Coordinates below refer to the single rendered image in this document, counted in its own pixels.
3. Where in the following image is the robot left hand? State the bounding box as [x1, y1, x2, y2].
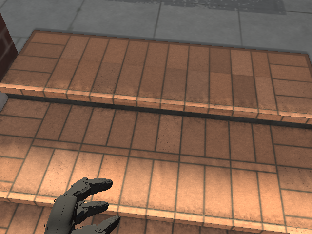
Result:
[44, 176, 120, 234]

